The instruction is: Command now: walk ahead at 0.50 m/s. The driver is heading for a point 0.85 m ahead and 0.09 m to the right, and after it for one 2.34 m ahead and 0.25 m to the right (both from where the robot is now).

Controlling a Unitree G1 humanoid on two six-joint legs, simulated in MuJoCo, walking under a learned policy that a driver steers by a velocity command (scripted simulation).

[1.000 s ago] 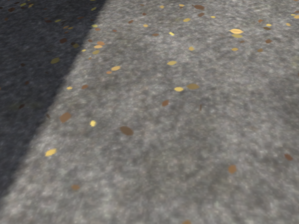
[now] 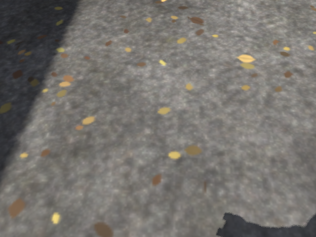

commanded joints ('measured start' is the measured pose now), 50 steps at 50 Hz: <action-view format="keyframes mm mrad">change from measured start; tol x16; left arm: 1 182 138 30 4 7 -3 4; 23 309 175 43 116 -8 44 52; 26 432 -20 -22 83 10 25 37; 30 177 135 23 41 -20 -16 43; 50 -137 81 9 -113 -15 28 -24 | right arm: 1 -60 -118 -19 -90 16 -51 -2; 20 -460 -47 -13 -225 -1 -21 38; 26 105 -287 -97 -76 -19 -22 32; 31 -165 -65 -28 -127 -36 -34 31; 50 15 -165 -51 -42 -17 6 -18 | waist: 1 92 -78 -160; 20 98 -72 64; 24 -72 -94 -128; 26 -52 281 -408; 30 -15 34 -106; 50 -9 69 22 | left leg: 1 -519 88 -48 286 118 39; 14 -470 110 23 -338 601 -16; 21 -463 73 35 -481 468 36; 24 -21 -9 99 -500 442 98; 26 626 394 -606 -601 263 334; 27 614 375 -694 -690 139 310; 30 190 278 -330 -756 353 216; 34 17 233 -187 -856 444 219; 47 274 251 62 -850 566 141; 50 341 274 107 -725 884 110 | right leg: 1 552 -305 472 -300 -4 -170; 6 322 -229 252 -421 177 -175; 16 411 -196 106 -464 163 -134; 21 566 -267 113 -363 297 -116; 24 499 -194 46 -33 663 -61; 25 278 -131 5 280 389 -24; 26 -119 66 41 635 -333 42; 28 -314 -21 160 783 -361 7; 42 -184 -115 53 91 270 44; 50 -163 -37 1 -15 60 -41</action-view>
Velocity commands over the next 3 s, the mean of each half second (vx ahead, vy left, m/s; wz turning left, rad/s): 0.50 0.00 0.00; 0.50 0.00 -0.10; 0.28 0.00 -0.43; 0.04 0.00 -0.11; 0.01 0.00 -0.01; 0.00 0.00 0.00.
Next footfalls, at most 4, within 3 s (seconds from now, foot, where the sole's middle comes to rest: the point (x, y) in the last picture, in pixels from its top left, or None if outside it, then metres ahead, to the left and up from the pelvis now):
0.50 left None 0.46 0.14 -0.76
1.06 right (184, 166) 0.77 -0.09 -0.76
1.52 left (150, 132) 0.97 0.06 -0.76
1.82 right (196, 157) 0.81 -0.16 -0.76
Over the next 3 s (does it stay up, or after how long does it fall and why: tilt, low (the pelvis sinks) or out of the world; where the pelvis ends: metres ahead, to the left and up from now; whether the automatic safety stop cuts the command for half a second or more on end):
stays up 0.86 -0.05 0.01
